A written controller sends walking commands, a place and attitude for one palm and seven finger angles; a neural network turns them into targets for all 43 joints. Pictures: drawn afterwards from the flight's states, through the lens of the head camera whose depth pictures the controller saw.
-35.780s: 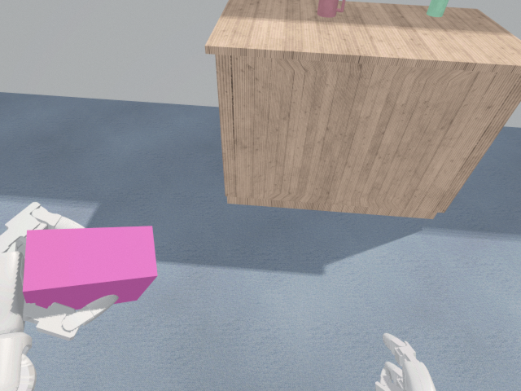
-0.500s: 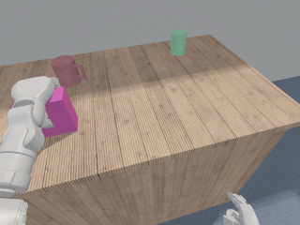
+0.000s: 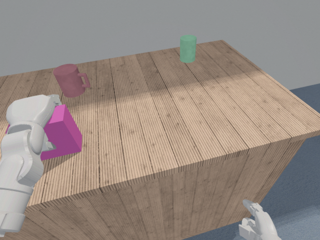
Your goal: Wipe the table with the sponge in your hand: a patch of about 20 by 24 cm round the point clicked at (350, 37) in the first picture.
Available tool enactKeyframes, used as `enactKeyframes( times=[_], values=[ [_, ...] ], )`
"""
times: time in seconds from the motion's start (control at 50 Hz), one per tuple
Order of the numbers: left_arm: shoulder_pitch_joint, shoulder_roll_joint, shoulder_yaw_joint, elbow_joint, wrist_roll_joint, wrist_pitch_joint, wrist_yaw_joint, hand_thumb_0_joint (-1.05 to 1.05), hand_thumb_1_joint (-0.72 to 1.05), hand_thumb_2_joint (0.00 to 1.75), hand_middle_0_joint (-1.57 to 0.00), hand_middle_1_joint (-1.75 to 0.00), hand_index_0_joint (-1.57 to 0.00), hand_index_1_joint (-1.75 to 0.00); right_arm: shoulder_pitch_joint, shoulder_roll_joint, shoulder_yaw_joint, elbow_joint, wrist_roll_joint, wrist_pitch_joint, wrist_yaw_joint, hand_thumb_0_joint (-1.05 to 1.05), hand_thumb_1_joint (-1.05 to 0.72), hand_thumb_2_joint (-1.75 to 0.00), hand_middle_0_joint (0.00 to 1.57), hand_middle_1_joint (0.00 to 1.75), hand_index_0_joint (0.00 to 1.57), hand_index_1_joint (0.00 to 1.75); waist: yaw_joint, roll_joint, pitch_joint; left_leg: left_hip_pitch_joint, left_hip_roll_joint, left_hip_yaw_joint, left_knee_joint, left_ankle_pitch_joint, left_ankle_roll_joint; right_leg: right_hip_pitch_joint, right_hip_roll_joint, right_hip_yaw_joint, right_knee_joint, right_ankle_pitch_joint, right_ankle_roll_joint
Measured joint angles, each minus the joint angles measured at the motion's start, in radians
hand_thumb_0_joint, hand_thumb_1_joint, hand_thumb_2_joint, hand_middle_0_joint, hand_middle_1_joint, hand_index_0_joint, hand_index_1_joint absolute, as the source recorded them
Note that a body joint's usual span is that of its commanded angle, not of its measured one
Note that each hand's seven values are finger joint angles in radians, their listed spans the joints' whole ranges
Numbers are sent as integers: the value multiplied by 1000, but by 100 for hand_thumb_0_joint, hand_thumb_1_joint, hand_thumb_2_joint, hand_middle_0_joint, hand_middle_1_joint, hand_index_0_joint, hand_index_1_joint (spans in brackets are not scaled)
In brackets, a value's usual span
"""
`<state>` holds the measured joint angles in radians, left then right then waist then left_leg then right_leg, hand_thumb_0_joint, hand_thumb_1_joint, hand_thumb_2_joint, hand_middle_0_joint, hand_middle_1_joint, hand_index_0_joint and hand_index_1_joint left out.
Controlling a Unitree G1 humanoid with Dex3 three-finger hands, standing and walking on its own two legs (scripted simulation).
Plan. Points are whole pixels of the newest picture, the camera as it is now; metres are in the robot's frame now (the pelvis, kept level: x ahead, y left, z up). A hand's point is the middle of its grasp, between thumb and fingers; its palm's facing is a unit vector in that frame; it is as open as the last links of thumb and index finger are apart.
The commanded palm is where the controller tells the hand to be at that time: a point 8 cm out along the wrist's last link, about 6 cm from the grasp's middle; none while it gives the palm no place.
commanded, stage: wipe back along the first lane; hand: left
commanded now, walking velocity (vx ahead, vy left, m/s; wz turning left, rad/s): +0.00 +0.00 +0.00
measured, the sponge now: (52, 139) +0.31 +0.32 +0.11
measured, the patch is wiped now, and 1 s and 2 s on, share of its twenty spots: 0.95 0.95 0.95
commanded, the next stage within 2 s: lift the sponge slowly off the table in 0.60 s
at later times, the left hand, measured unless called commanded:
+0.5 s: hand (40, 142) +0.26 +0.30 +0.16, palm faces +0.15 -0.05 -0.99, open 10.3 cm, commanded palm +0.22 +0.28 +0.19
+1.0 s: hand (41, 153) +0.23 +0.28 +0.16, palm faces +0.19 -0.06 -0.98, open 10.3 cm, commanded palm +0.20 +0.26 +0.21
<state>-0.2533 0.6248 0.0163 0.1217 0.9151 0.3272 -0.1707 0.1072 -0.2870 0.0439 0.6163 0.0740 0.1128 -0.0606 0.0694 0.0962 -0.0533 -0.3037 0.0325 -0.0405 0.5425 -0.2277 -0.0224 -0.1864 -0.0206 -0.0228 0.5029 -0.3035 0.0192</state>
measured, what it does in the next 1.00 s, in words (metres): stands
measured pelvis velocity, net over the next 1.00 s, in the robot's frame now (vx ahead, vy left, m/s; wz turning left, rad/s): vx -0.01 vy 0.00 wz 0.00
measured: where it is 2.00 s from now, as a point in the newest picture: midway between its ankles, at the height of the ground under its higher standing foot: outside the picture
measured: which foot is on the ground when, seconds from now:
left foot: down 0.00-1.00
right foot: down 0.00-1.00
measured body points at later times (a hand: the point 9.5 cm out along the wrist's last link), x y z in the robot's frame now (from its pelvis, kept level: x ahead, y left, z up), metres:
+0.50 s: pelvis +0.01 +0.01 +0.00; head -0.02 -0.03 +0.44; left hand +0.25 +0.30 +0.22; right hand +0.25 -0.20 -0.08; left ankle +0.04 +0.14 -0.73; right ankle -0.02 -0.14 -0.73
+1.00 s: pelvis -0.01 +0.00 +0.00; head -0.04 -0.05 +0.44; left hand +0.22 +0.28 +0.22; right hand +0.25 -0.19 -0.07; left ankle +0.04 +0.14 -0.73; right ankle -0.02 -0.14 -0.73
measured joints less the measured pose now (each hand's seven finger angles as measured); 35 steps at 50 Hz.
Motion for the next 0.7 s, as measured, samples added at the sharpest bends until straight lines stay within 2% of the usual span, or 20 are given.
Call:
enactKeyframes(
  times=[0.2, 0.32, 0.46, 0.58, 0.7],
  values=[
    [95, 7, 21, -131, -22, 31, -6, 1, -49, 105, -66, -137, -69, -136, -3, -1, 5, -20, -2, -3, 3, 1, -91, -90, 20, 30, 20, 30, 6, 3, -3, -7, 1, 2, 25, -21, -1, -7, 1, 3, 24, -19, 0],
    [193, 5, 36, -250, -35, 40, 1, 1, -49, 105, -66, -138, -69, -136, -13, 8, 10, -37, -5, -5, 14, 1, -91, -90, 20, 30, 20, 30, 12, 7, -10, -10, 0, 9, 37, -32, 2, -12, -1, 10, 34, -27, 4],
    [288, -13, 35, -377, -56, 67, 28, 2, -49, 105, -66, -138, -69, -136, -31, 16, 18, -47, -5, -6, 20, 1, -91, -90, 20, 30, 20, 30, 32, 13, -14, -9, -3, 14, 48, -38, 6, -11, -4, 14, 43, -31, 8],
    [288, -41, 6, -408, -34, 117, 44, 2, -49, 105, -65, -138, -68, -136, -51, 24, 28, -48, -1, -11, 16, 1, -91, -90, 20, 30, 20, 30, 46, 12, -12, -11, -6, 10, 50, -33, 6, -12, -7, 11, 47, -29, 8],
    [316, -58, -9, -445, -16, 130, 55, 2, -49, 105, -65, -138, -68, -136, -61, 33, 34, -54, 0, -22, 19, 1, -91, -90, 20, 30, 20, 30, 49, 15, -16, -12, -5, 9, 50, -30, 5, -15, -6, 11, 51, -27, 6]
  ],
)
